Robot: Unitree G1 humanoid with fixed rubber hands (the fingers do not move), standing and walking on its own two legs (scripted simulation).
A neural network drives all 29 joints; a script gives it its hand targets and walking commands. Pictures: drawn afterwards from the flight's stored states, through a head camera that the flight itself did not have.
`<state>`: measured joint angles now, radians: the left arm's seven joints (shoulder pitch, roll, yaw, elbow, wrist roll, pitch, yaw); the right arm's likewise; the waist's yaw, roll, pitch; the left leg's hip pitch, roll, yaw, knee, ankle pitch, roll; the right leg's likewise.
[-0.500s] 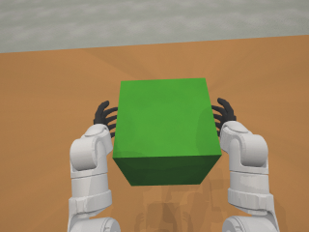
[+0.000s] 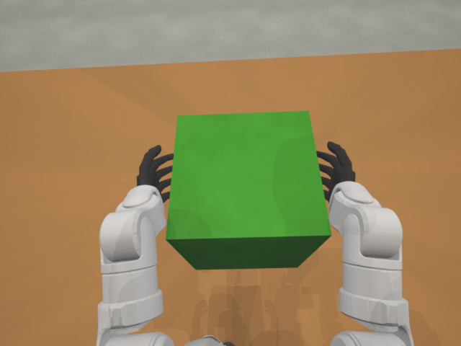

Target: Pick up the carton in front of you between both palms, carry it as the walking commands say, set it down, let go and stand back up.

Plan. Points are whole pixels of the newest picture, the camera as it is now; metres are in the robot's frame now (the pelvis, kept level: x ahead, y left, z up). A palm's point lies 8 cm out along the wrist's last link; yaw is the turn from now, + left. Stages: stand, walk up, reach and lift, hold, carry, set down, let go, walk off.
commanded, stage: carry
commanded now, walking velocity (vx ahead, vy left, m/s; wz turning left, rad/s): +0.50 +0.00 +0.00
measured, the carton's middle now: (244, 200) +0.35 -0.01 +0.04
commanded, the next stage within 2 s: none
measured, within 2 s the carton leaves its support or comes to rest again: neither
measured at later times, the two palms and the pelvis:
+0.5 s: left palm (177, 83) +0.66 +0.13 +0.08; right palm (301, 76) +0.68 -0.17 +0.08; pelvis +0.34 -0.03 -0.02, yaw +1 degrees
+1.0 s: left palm (184, 31) +1.00 +0.14 +0.04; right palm (277, 28) +0.99 -0.16 +0.04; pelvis +0.67 +0.00 -0.04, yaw +0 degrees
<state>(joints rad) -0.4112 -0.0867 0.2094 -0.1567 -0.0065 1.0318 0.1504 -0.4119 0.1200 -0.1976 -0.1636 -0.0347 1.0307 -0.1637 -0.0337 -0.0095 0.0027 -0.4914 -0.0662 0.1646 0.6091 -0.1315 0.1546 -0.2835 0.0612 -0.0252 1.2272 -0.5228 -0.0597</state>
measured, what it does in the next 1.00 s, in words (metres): goes down: right foot, then left foot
